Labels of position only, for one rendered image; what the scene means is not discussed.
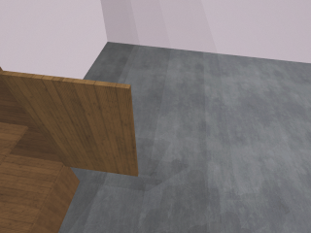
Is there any cupboard door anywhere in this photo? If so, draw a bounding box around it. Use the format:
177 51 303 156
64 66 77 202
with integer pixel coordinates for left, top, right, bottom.
0 70 139 177

